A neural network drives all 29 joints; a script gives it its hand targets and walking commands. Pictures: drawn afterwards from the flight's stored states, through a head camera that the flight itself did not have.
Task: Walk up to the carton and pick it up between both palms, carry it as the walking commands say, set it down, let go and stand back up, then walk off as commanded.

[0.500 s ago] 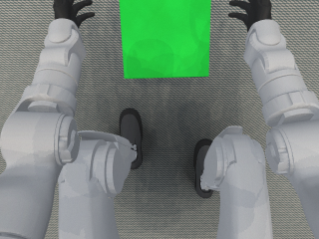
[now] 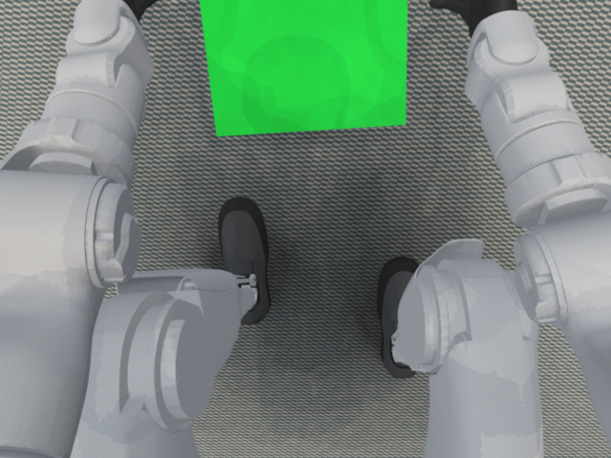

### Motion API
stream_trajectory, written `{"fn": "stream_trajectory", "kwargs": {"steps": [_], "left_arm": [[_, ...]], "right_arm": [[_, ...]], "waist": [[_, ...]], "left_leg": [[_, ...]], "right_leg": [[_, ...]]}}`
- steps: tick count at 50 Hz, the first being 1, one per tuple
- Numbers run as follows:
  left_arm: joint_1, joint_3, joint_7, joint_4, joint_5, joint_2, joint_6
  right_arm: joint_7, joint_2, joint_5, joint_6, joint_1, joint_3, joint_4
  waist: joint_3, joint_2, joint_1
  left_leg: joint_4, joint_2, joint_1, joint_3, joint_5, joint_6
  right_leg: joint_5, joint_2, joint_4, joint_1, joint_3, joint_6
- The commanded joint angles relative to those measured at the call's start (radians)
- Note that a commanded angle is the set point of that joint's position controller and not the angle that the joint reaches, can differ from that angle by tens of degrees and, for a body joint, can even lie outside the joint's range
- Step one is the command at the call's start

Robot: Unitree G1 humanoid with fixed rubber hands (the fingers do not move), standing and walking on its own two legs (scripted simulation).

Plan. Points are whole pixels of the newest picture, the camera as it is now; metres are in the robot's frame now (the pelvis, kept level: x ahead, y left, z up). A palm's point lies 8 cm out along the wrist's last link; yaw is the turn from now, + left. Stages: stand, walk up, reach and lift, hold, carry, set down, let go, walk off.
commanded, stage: reach and lift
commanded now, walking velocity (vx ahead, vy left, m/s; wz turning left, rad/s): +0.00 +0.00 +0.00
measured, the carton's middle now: (306, 42) +0.52 +0.04 -0.28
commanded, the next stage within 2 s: none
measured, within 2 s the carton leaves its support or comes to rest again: leaves its support in 1.16 s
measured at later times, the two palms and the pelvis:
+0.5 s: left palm (148, 1) +0.53 +0.19 -0.19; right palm (466, 6) +0.53 -0.11 -0.20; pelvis +0.00 +0.00 +0.01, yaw +0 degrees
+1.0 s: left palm out of the picture +0.54 +0.19 -0.19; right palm (467, 1) +0.54 -0.11 -0.19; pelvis +0.00 +0.00 +0.00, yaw -1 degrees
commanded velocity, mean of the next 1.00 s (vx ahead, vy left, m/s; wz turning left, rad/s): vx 0.00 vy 0.00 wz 0.00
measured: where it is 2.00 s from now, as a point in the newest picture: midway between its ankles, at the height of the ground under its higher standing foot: (324, 308)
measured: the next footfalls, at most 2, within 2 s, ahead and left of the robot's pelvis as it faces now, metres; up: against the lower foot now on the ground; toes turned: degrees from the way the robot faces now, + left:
none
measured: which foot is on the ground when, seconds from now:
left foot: down 0.00-1.00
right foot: down 0.00-1.00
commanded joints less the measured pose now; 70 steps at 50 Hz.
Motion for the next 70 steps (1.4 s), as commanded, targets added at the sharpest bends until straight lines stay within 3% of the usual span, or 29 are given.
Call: {"fn": "stream_trajectory", "kwargs": {"steps": [1,15,27,33,38,47,55,63,70], "left_arm": [[-0.004,0.009,0.0,-0.067,0.002,0.034,-0.02],[-0.049,-0.026,0.007,-0.073,-0.009,-0.017,-0.029],[-0.087,-0.02,0.018,-0.073,0.032,-0.106,-0.045],[-0.161,-0.056,-0.019,-0.084,0.033,-0.281,-0.043],[-0.278,-0.068,-0.098,-0.107,0.076,-0.561,-0.015],[-0.276,-0.031,-0.181,-0.168,0.115,-0.789,0.049],[-0.255,-0.025,-0.214,-0.209,0.112,-0.886,0.078],[-0.243,-0.03,-0.23,-0.252,0.105,-0.98,0.109],[-0.24,-0.027,-0.25,-0.299,0.115,-1.065,0.156]], "right_arm": [[-0.006,-0.055,-0.019,-0.019,-0.216,-0.025,-0.081],[-0.013,0.002,-0.037,-0.032,-0.252,-0.024,-0.058],[-0.002,0.124,-0.037,-0.043,-0.308,0.014,-0.067],[0.035,0.306,-0.046,-0.041,-0.381,0.051,-0.072],[0.121,0.602,-0.094,-0.023,-0.47,0.071,-0.079],[0.212,0.8,-0.173,0.017,-0.469,0.023,-0.126],[0.245,0.901,-0.168,0.036,-0.463,0.014,-0.162],[0.251,0.962,-0.119,0.041,-0.547,0.064,-0.289],[0.247,0.999,-0.116,0.063,-0.589,0.074,-0.365]], "waist": [[-1.075,-0.094,0.01],[-1.065,-0.088,0.009],[-1.05,-0.093,0.045],[-1.033,-0.098,0.05],[-0.993,-0.098,0.071],[-0.94,-0.113,0.067],[-0.938,-0.123,0.075],[-1.075,-0.133,0.095],[-1.174,-0.131,0.085]], "left_leg": [[0.027,-0.06,0.883,-0.007,0.231,-0.028],[-0.002,-0.075,0.872,-0.006,0.217,-0.031],[-0.019,-0.091,0.897,-0.002,0.212,-0.027],[-0.016,-0.099,0.875,0.0,0.21,-0.023],[-0.002,-0.118,0.829,0.009,0.195,-0.016],[0.044,-0.147,0.83,0.029,0.213,-0.003],[0.061,-0.155,0.838,0.042,0.245,0.004],[0.062,-0.158,0.883,0.059,0.287,0.008],[0.04,-0.162,0.884,0.076,0.263,0.004]], "right_leg": [[0.273,-0.008,-0.318,0.231,0.022,0.03],[0.274,0.01,-0.321,0.239,0.016,0.021],[0.265,0.031,-0.322,0.231,0.009,0.022],[0.27,0.044,-0.319,0.223,0.014,0.019],[0.263,0.069,-0.304,0.187,0.02,0.012],[0.257,0.089,-0.284,0.125,0.002,-0.005],[0.288,0.101,-0.272,0.132,-0.009,-0.014],[0.332,0.108,-0.272,0.197,-0.029,-0.007],[0.323,0.111,-0.291,0.249,-0.046,-0.003]]}}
